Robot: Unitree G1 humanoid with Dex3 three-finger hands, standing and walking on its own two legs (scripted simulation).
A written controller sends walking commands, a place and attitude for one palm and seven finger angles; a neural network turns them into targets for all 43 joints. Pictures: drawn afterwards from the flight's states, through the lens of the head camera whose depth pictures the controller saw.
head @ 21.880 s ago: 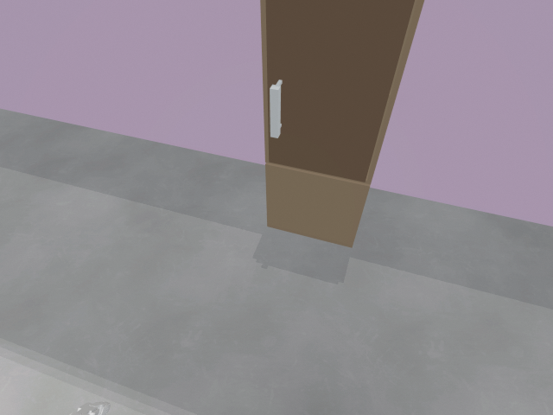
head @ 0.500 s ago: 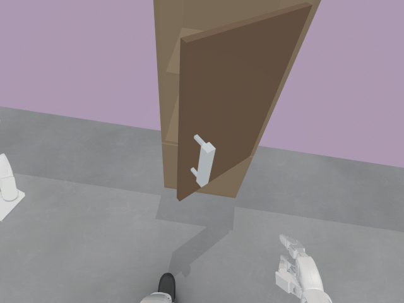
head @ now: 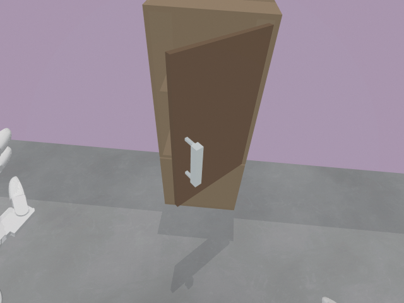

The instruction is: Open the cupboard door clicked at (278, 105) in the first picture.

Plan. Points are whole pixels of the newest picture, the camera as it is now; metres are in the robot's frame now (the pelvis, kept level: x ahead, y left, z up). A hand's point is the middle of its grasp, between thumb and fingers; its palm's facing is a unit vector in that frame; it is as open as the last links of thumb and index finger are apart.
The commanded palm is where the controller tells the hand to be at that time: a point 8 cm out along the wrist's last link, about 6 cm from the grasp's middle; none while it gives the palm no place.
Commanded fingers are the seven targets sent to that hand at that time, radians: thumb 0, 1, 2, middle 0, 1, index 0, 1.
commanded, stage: stop stepping back and stand still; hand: left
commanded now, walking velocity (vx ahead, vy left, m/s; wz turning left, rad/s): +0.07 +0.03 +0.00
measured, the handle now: (192, 161) +0.55 +0.06 -0.09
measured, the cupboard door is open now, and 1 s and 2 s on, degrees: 45 45 45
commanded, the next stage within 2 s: let the arm hang, fingers relaxed in 0.26 s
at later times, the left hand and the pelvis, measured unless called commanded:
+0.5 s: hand (71, 279) +0.17 +0.26 -0.03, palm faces +0.13 -0.89 -0.44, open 7.4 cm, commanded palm none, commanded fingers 0.00 0.90 0.90 -0.20 -0.30 -0.20 -0.30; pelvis -0.03 +0.00 +0.00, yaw +0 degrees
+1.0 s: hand out of the picture -0.12 +0.19 -0.16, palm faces +0.05 -0.97 -0.23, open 7.3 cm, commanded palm none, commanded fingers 0.00 0.90 0.90 -0.20 -0.30 -0.20 -0.30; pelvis -0.03 +0.00 +0.01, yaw +1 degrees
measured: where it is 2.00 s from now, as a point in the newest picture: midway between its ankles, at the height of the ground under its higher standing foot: outside the picture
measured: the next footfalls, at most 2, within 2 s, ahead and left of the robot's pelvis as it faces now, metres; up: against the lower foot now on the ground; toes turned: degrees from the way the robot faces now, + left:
none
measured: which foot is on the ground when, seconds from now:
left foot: down 0.00-1.00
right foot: down 0.00-1.00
